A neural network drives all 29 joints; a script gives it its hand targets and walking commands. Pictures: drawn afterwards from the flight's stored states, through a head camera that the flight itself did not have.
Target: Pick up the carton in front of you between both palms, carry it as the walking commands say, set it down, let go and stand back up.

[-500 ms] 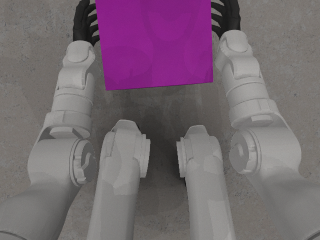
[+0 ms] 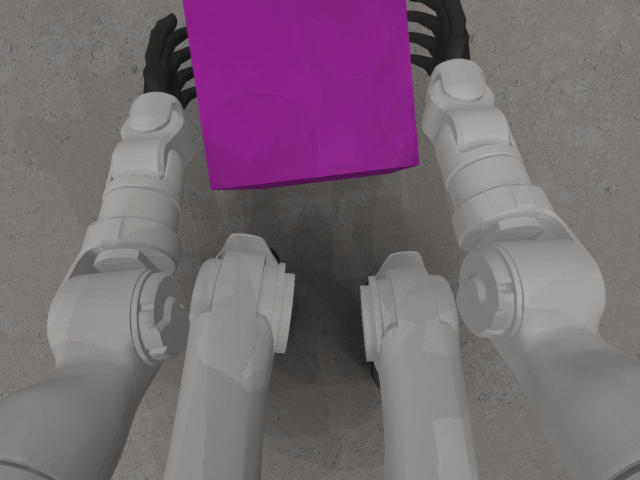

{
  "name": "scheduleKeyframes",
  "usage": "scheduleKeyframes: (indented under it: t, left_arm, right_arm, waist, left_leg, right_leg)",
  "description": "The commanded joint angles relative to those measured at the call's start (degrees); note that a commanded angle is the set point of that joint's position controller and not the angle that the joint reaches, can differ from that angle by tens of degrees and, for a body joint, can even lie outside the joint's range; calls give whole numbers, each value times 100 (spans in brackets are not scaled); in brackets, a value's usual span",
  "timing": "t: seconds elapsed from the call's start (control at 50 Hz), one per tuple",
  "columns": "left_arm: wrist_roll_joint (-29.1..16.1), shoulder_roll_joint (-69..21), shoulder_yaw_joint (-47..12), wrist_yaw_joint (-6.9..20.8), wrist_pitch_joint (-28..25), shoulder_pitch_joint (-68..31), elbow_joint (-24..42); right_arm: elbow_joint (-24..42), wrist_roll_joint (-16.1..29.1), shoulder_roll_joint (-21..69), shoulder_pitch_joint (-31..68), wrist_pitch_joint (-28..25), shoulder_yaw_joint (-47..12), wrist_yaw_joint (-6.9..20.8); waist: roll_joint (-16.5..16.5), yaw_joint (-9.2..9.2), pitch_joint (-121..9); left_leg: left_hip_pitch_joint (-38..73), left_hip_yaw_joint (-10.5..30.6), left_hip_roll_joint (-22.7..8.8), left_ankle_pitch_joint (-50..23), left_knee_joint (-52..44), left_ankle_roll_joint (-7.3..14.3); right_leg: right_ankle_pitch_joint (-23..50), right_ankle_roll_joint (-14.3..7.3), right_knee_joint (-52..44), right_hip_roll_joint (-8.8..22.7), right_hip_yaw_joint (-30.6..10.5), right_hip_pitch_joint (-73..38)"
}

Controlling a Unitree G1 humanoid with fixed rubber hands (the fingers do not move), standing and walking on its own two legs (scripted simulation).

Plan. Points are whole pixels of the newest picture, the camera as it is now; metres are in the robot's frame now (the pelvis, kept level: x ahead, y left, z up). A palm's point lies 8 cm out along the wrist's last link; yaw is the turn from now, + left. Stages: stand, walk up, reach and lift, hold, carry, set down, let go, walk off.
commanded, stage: set down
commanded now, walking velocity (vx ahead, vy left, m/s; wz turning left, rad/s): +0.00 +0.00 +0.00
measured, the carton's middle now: (311, 102) +0.49 +0.05 -0.25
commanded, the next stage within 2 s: let go in 1.92 s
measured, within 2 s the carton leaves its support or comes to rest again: neither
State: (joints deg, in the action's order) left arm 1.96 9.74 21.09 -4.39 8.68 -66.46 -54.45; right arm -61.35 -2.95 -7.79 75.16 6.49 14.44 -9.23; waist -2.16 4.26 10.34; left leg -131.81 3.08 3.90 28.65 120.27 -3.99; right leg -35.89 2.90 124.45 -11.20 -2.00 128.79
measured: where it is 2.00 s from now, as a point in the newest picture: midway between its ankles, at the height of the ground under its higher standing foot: (319, 339)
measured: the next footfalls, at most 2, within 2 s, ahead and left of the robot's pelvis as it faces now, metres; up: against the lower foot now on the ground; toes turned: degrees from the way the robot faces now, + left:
none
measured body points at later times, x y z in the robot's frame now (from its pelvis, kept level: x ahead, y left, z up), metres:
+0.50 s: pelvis -0.01 +0.00 -0.01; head +0.34 +0.02 +0.27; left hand +0.49 +0.21 -0.18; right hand +0.53 -0.10 -0.18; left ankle +0.13 +0.13 -0.35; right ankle +0.09 -0.11 -0.35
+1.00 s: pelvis +0.00 +0.01 -0.01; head +0.36 +0.02 +0.26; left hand +0.49 +0.26 -0.18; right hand +0.54 -0.13 -0.19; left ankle +0.13 +0.13 -0.35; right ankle +0.09 -0.11 -0.35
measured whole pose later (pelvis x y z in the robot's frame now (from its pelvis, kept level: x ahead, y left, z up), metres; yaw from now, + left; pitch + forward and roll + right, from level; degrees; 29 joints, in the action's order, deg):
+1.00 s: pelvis +0.00 +0.01 -0.01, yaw +0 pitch +37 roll +0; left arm -12.8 19.3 11.4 -4.0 0.1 -65.0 -51.7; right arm -50.6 10.6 -19.8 69.0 3.2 2.8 -6.2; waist -0.1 4.4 16.8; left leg -131.5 0.1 1.0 28.8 123.0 -0.5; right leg -36.5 1.8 126.9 -5.2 -0.9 127.8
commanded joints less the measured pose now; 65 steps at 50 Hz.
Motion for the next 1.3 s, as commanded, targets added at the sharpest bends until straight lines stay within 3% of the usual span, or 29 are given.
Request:
scheduleKeyframes:
  t: [0.0, 0.28, 0.3, 0.32, 0.36, 0.4, 0.44, 0.46, 0.48, 0.5, 0.52, 0.54, 0.56, 0.58, 0.6, 0.62, 0.64, 0.7, 0.76, 0.78, 0.82, 0.86, 0.94, 0.96, 0.98, 1.0, 1.12, 1.24, 1.28]
  left_arm:
    - [-181, -3948, -1905, 1346, -417, -4159, 521]
    - [123, -3472, -1114, 1364, -319, -3550, -239]
    - [336, -3276, -868, 1329, -367, -3079, -423]
    - [180, -3723, -976, 1360, -346, -3133, -486]
    - [163, -3056, -943, 1320, -396, -3245, -426]
    - [292, -2954, -818, 1248, -421, -3238, -571]
    - [5, -2915, -1085, 1291, -422, -3298, -411]
    - [254, -2539, -668, 1286, -414, -2995, -636]
    - [80, -2716, -803, 1273, -408, -3067, -669]
    - [283, -2233, -716, 1217, -472, -2860, -683]
    - [117, -1824, -608, 1088, -530, -2923, -657]
    - [242, -1178, -301, 934, -589, -2552, -950]
    - [76, -1000, -434, 824, -631, -2848, -851]
    - [314, 16, -98, 597, -763, -2049, -1194]
    - [81, 1230, -15, 329, -919, -1742, -996]
    - [-118, 1184, -248, 274, -1043, -1743, -1358]
    - [-34, 1922, 159, 90, -1018, -1532, -1664]
    - [-522, 1895, -240, 26, -1261, -1608, -995]
    - [-1142, 1558, -942, 109, -1321, -1687, -38]
    - [-1669, 1367, -1031, 141, -1281, -1946, 485]
    - [-1557, 1484, -1031, 227, -1137, -755, -494]
    - [-1474, 1680, -914, 170, -1060, -902, 76]
    - [-1583, 1887, -916, -30, -842, -974, 1690]
    - [-1337, 1807, -791, -27, -767, -660, 1329]
    - [-1340, 1633, -778, -62, -676, -314, 1371]
    - [-1547, 1226, -1044, -47, -583, -542, 1344]
    - [-944, 1143, -641, -88, -476, -537, 988]
    - [-708, 798, -635, 98, -549, -120, 956]
    - [-509, 1231, -309, 125, -492, -217, 755]
  right_arm:
    - [308, 324, 4921, 2909, -65, -1524, 1472]
    - [-123, 147, 3878, 2737, -154, -1080, 1641]
    - [-381, 24, 3686, 2583, -129, -1149, 1656]
    - [-205, -147, 3631, 2422, -211, -994, 1635]
    - [-16, 126, 3792, 2463, -183, -1081, 1599]
    - [-437, -207, 3578, 2153, -166, -838, 1605]
    - [-208, -23, 3284, 2288, -188, -997, 1539]
    - [-93, -61, 3049, 2620, -157, -1164, 1511]
    - [-350, -52, 2980, 2287, -132, -822, 1485]
    - [-753, -4, 2687, 2422, -122, -916, 1412]
    - [-292, -25, 2293, 2161, -207, -760, 1354]
    - [-322, 75, 1700, 2038, -264, -859, 1183]
    - [-162, 138, 1149, 2309, -337, -857, 1058]
    - [-516, 114, 321, 1857, -387, -707, 889]
    - [-84, 242, -850, 1316, -479, -381, 559]
    - [-60, 523, -1021, 1503, -563, -711, 497]
    - [-161, 572, -1610, 1419, -580, -522, 383]
    - [-126, 985, -1343, 1293, -601, -945, 337]
    - [658, 1135, -1601, 1267, -749, -880, 387]
    - [1489, 1188, -1817, 1664, -754, -1119, 319]
    - [1084, 1369, -1322, 852, -623, -1277, 349]
    - [1201, 1575, -1209, 1086, -513, -1513, 350]
    - [2324, 1205, -2102, 817, -372, -786, 251]
    - [2472, 1263, -2104, 665, -271, -771, 256]
    - [2042, 1025, -1689, 342, -154, -889, 242]
    - [1849, 974, -1562, 308, -106, -793, 270]
    - [1593, 987, -1468, 385, -45, -637, 464]
    - [1155, 508, -1423, -394, -149, -377, 320]
    - [1220, 483, -1180, 17, -166, -218, 354]
  waist:
    - [-350, 266, -5188]
    - [-287, 64, -4202]
    - [-355, 448, -3946]
    - [-414, -92, -3970]
    - [-376, 460, -3897]
    - [-334, 50, -3774]
    - [-258, 141, -3764]
    - [-379, 570, -3694]
    - [-361, 222, -3770]
    - [-468, 445, -3541]
    - [-404, 146, -3664]
    - [-481, 456, -3670]
    - [-495, 73, -3693]
    - [-380, 611, -3721]
    - [-329, 280, -4004]
    - [-265, 723, -4140]
    - [-116, 510, -4310]
    - [168, 683, -4761]
    - [84, 14, -5477]
    - [-383, 218, -6152]
    - [-375, 194, -6573]
    - [-240, 587, -6521]
    - [-289, -129, -7977]
    - [208, 202, -8096]
    - [-189, 149, -7429]
    - [-92, -287, -6907]
    - [271, 409, -6204]
    - [136, -31, -6309]
    - [-18, 263, -6139]
  left_leg:
    - [2905, -530, 176, -1346, -618, 366]
    - [2471, -459, 16, -1162, -382, 424]
    - [2413, -441, 51, -1343, -440, 451]
    - [2246, -459, 140, -1128, -417, 408]
    - [2368, -410, 100, -1056, -424, 461]
    - [2137, -505, 54, -1016, -341, 418]
    - [2241, -432, 128, -895, -466, 418]
    - [2270, -478, -19, -1032, -359, 402]
    - [2239, -483, 99, -755, -386, 452]
    - [2322, -421, 25, -532, -508, 459]
    - [2178, -469, -15, -598, -311, 433]
    - [2276, -492, -78, -498, -311, 448]
    - [2422, -352, -90, -454, -503, 489]
    - [2494, -418, -162, -610, -414, 353]
    - [2662, -404, -240, -795, -447, 305]
    - [2902, -438, -230, -973, -444, 358]
    - [2889, -469, -385, -988, -482, 253]
    - [3220, -485, -450, -1781, -292, 239]
    - [3636, -286, -478, -2165, -177, 269]
    - [4037, -273, -412, -2517, -179, 226]
    - [4270, -299, -425, -2573, -373, 280]
    - [4161, -430, -466, -2211, -392, 246]
    - [5234, -461, -266, -2375, -656, 251]
    - [5503, -459, -302, -2156, -690, 253]
    - [4945, -433, -256, -1915, -847, 262]
    - [4764, -386, -232, -1376, -1077, 222]
    - [4649, -518, -150, -1052, -1715, 256]
    - [4446, -617, -115, -1456, -2126, 166]
    - [4508, -575, -107, -1398, -2231, 226]
  right_leg:
    - [1131, -257, -1228, -46, 324, -1687]
    - [1083, -333, -1151, 167, 202, -1139]
    - [1210, -300, -1183, 241, 42, -1025]
    - [1145, -321, -1261, 171, 170, -1323]
    - [946, -327, -1013, 273, 85, -796]
    - [1066, -345, -1151, 226, 9, -1277]
    - [890, -283, -1102, 190, 268, -1082]
    - [838, -291, -1160, 317, -12, -1098]
    - [751, -262, -1043, 273, 152, -1468]
    - [430, -260, -1156, 244, 131, -1111]
    - [686, -224, -1022, 291, 190, -1541]
    - [488, -157, -1095, 308, 118, -1413]
    - [567, -154, -1063, 308, 214, -1652]
    - [639, -130, -944, 450, 83, -1668]
    - [775, -38, -1005, 534, 234, -1896]
    - [777, -83, -1042, 496, 55, -1961]
    - [764, 7, -1010, 569, 116, -1882]
    - [1461, -42, -968, 714, 36, -1756]
    - [2043, -65, -832, 674, 185, -2308]
    - [2110, -77, -826, 863, 173, -2639]
    - [2251, -48, -898, 846, 265, -3218]
    - [1747, -86, -963, 781, 143, -3001]
    - [1984, -167, -1081, 783, 549, -3893]
    - [1652, -196, -1162, 739, 435, -3632]
    - [1320, -165, -1269, 662, 463, -3231]
    - [1077, -193, -1427, 743, 595, -3255]
    - [563, -220, -1851, 637, 472, -2469]
    - [1159, -185, -2662, 515, 428, -2900]
    - [1028, -150, -2782, 631, 421, -2936]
